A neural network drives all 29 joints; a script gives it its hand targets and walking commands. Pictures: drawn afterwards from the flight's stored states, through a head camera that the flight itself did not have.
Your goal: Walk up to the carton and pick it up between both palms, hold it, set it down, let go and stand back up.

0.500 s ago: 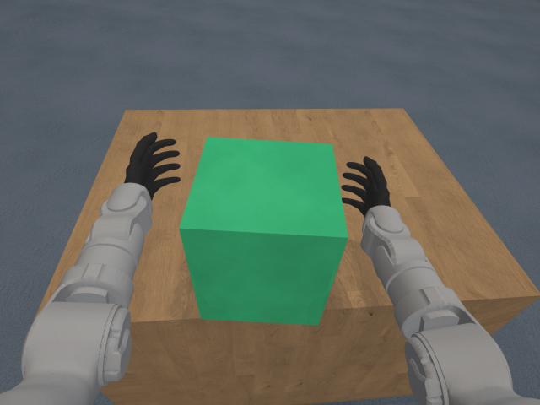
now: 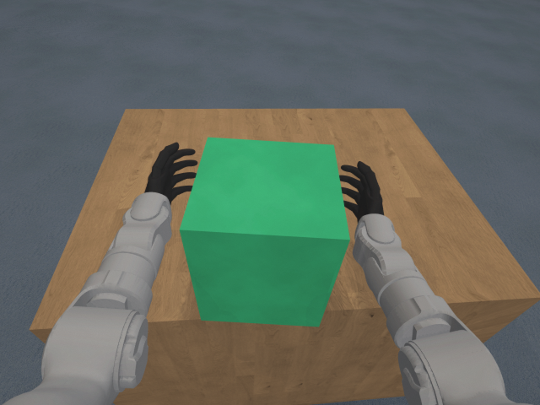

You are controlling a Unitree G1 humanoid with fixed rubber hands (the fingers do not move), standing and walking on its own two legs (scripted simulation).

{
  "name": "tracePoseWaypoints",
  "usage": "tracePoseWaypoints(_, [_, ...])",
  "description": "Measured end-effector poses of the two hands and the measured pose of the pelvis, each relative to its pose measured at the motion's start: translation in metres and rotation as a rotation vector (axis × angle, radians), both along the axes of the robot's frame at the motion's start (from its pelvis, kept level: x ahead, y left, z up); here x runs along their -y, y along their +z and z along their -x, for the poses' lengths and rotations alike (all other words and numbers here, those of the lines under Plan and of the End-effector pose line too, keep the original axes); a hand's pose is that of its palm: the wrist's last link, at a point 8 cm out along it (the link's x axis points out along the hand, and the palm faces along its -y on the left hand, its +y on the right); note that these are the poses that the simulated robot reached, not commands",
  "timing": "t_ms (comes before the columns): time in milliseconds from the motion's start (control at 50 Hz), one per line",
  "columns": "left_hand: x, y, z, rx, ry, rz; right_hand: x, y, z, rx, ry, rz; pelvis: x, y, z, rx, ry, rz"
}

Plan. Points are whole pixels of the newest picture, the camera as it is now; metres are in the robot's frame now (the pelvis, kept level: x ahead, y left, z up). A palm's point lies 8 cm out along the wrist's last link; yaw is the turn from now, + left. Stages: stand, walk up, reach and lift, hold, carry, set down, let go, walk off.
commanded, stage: reach and lift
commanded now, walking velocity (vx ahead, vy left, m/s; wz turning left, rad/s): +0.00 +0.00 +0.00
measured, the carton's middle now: (265, 235) +0.40 -0.01 +0.04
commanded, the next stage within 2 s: none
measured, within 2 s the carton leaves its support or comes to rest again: leaves its support in 1.80 s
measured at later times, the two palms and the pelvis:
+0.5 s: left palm (168, 196) +0.43 +0.14 +0.12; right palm (362, 209) +0.39 -0.16 +0.11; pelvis +0.00 +0.00 +0.00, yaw +0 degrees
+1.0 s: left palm (169, 199) +0.42 +0.14 +0.12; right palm (365, 220) +0.37 -0.16 +0.11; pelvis +0.00 +0.00 +0.00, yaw +0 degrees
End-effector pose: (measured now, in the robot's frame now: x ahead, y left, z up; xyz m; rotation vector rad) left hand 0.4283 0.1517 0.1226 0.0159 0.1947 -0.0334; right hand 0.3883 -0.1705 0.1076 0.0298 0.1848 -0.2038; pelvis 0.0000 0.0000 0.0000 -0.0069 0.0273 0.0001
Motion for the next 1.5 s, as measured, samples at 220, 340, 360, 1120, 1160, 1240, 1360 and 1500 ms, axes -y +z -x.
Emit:
tracePoseWaypoints(220, [0.010, -0.002, 0.003, -0.002, 0.010, -0.006, -0.009, 0.005, -0.003, 0.001, -0.030, -0.012, 0.000, 0.000, 0.001, 0.001, 0.000, 0.000])
tracePoseWaypoints(340, [0.011, -0.003, 0.002, -0.001, 0.017, -0.014, -0.009, 0.004, -0.003, -0.003, -0.035, -0.011, 0.000, 0.000, 0.001, 0.001, -0.001, 0.000])
tracePoseWaypoints(360, [0.011, -0.003, 0.003, -0.001, 0.018, -0.014, -0.009, 0.004, -0.003, -0.003, -0.035, -0.011, 0.000, 0.000, 0.001, 0.001, -0.001, 0.000])
tracePoseWaypoints(1120, [0.013, -0.004, 0.013, 0.007, -0.034, -0.011, -0.011, 0.002, 0.022, 0.067, -0.070, 0.031, -0.006, 0.001, 0.005, 0.031, -0.001, 0.008])
tracePoseWaypoints(1160, [0.013, -0.004, 0.013, 0.006, -0.034, -0.014, -0.011, 0.002, 0.022, 0.067, -0.067, 0.034, -0.006, 0.001, 0.005, 0.031, -0.001, 0.008])
tracePoseWaypoints(1240, [0.013, -0.004, 0.013, 0.003, -0.033, -0.015, -0.010, 0.002, 0.022, 0.067, -0.065, 0.041, -0.006, 0.001, 0.005, 0.031, -0.001, 0.008])
tracePoseWaypoints(1360, [0.013, -0.004, 0.013, 0.001, -0.032, -0.016, -0.010, 0.002, 0.021, 0.067, -0.064, 0.041, -0.006, 0.001, 0.005, 0.031, -0.001, 0.008])
tracePoseWaypoints(1500, [0.013, -0.004, 0.015, -0.002, -0.018, -0.010, -0.011, 0.003, 0.021, 0.068, -0.069, 0.044, -0.006, 0.001, 0.005, 0.032, -0.001, 0.008])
